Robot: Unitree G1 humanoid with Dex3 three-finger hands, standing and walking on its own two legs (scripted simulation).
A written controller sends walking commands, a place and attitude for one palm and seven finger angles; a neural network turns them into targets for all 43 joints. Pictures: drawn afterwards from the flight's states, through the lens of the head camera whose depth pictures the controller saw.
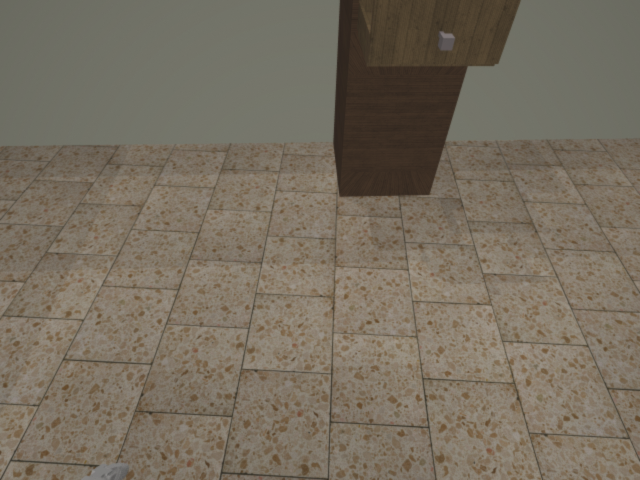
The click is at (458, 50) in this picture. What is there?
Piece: drawer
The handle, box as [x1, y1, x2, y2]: [438, 31, 454, 49]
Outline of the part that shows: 439,31 439,48 451,49 454,37 452,34 445,34 443,31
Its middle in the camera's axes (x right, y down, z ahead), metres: +0.33 -0.54 +1.05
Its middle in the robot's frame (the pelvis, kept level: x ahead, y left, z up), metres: +1.17 -0.28 +0.07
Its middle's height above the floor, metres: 0.84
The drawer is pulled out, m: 0.26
